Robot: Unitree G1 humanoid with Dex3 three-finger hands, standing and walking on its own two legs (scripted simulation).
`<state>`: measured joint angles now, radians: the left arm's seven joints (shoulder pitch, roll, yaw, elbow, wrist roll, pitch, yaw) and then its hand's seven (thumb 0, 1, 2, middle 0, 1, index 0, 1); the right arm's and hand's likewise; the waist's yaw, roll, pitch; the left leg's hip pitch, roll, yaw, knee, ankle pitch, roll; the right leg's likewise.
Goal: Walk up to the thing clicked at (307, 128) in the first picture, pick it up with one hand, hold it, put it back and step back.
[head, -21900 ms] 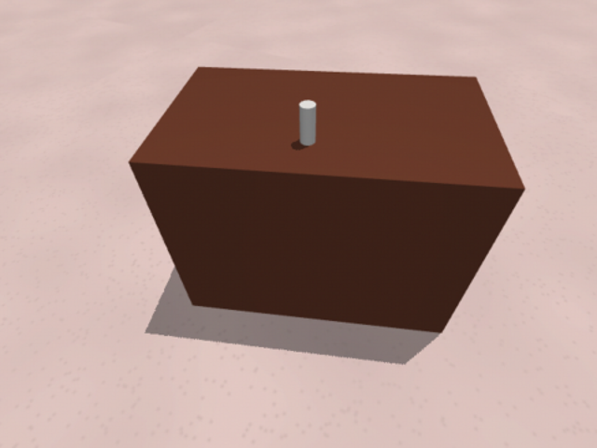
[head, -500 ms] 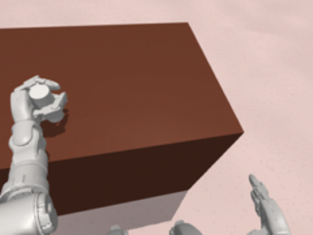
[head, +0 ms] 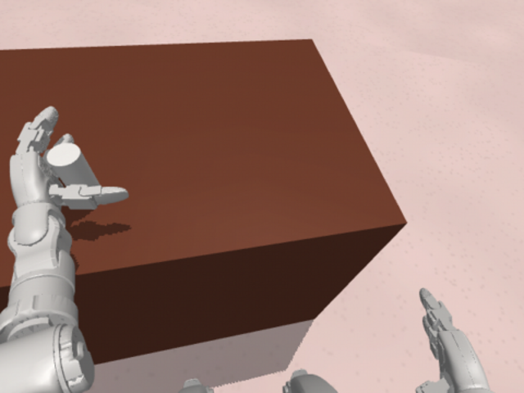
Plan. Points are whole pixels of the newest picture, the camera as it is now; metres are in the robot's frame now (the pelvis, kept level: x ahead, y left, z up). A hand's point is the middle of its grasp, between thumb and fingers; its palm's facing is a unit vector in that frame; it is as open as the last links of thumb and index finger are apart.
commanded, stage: withdraw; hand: left
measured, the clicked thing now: (78, 177) +0.47 +0.24 +0.05
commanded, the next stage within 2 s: rise in 0.22 s
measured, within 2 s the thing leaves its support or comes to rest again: neither
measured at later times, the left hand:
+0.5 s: hand out of the picture +0.46 +0.33 +0.15, palm faces +0.32 -0.93 -0.19, open 17.4 cm
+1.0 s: hand out of the picture +0.30 +0.31 +0.13, palm faces +0.40 -0.85 -0.35, open 17.5 cm
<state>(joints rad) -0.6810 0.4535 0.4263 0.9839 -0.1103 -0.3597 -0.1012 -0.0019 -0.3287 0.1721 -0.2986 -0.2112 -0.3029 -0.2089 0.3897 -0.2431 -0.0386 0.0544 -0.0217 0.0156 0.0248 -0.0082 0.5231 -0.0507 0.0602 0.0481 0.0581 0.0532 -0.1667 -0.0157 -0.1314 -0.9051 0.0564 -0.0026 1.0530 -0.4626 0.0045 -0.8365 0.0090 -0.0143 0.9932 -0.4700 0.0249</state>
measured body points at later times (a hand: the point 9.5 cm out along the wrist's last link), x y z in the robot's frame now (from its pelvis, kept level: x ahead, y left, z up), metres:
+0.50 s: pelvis +0.01 +0.01 +0.03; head +0.07 +0.02 +0.48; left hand +0.44 +0.38 +0.16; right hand +0.15 -0.25 -0.02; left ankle +0.02 +0.11 -0.67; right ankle +0.00 -0.14 -0.67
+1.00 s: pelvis +0.02 +0.00 +0.05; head +0.03 +0.00 +0.50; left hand +0.27 +0.35 +0.16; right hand +0.18 -0.26 +0.00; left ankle +0.02 +0.11 -0.67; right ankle +0.00 -0.14 -0.67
